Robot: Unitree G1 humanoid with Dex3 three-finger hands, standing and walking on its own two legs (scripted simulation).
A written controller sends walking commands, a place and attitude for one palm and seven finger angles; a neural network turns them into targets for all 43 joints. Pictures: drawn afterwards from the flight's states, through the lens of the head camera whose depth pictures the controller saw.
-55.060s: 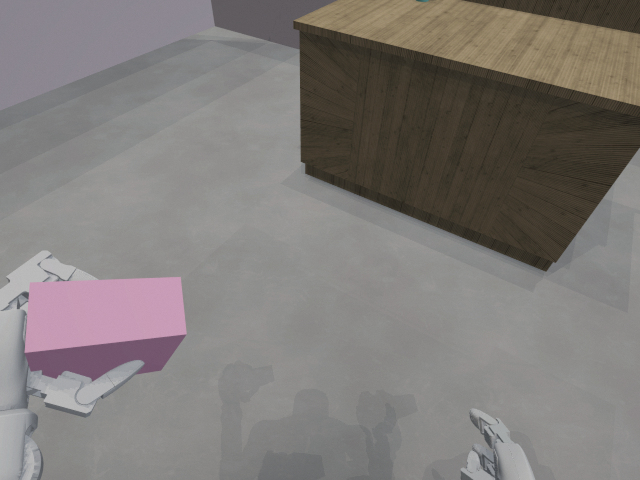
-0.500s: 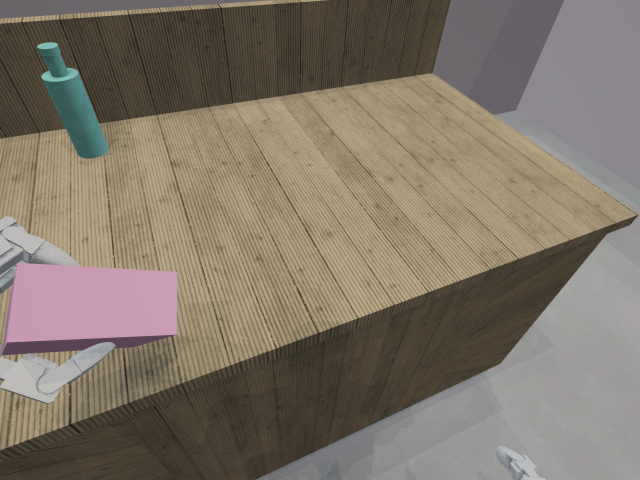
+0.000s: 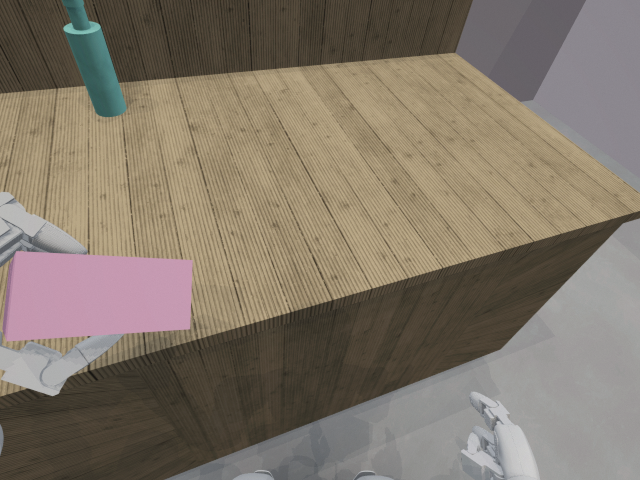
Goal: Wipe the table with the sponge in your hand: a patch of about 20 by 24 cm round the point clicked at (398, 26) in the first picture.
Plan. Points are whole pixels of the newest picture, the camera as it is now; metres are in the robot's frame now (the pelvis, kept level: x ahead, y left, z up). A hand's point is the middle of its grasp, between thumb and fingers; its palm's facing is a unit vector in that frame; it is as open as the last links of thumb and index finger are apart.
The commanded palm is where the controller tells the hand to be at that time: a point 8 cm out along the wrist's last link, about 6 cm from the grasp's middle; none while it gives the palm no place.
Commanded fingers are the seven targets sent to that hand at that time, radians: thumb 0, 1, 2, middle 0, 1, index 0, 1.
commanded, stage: step back with the hand held close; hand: left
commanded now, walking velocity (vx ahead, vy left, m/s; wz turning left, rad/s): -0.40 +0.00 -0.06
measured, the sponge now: (118, 295) +0.24 +0.20 +0.18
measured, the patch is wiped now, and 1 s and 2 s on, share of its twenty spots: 0.95 0.95 0.95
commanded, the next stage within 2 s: stop stepping back and stand still in 0.60 s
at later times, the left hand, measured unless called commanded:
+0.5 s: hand (3, 389) +0.14 +0.23 +0.21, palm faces +0.34 -0.84 -0.42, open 9.9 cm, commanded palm +0.09 +0.27 +0.23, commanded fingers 0.00 0.10 1.30 -1.20 -1.60 -1.20 -1.60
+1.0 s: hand out of the picture -0.05 +0.22 +0.20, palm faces +0.39 -0.85 -0.36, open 9.9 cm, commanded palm -0.11 +0.26 +0.23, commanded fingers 0.00 0.10 1.30 -1.20 -1.60 -1.20 -1.60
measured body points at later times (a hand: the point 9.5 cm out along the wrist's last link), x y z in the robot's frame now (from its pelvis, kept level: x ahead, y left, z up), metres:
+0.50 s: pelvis -0.09 +0.00 +0.01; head -0.07 +0.03 +0.46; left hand +0.12 +0.27 +0.23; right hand +0.08 -0.26 -0.05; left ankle -0.03 +0.09 -0.71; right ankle -0.05 -0.14 -0.68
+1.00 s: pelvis -0.28 -0.02 -0.01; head -0.30 +0.01 +0.44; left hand -0.08 +0.26 +0.22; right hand -0.14 -0.29 -0.07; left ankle -0.34 +0.11 -0.72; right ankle -0.17 -0.15 -0.71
